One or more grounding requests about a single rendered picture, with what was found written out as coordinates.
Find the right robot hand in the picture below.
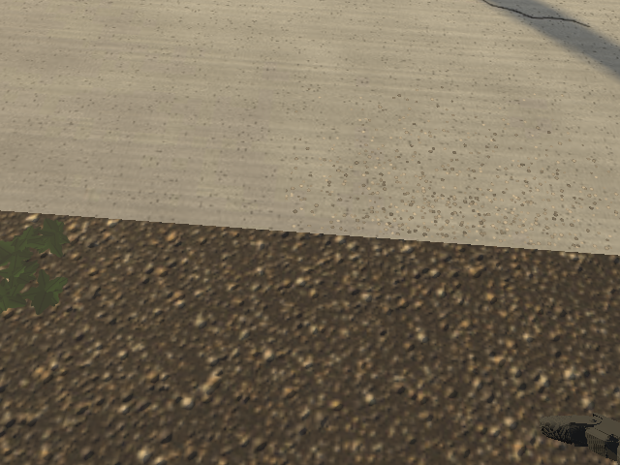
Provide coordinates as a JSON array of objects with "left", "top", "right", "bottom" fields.
[{"left": 540, "top": 413, "right": 620, "bottom": 465}]

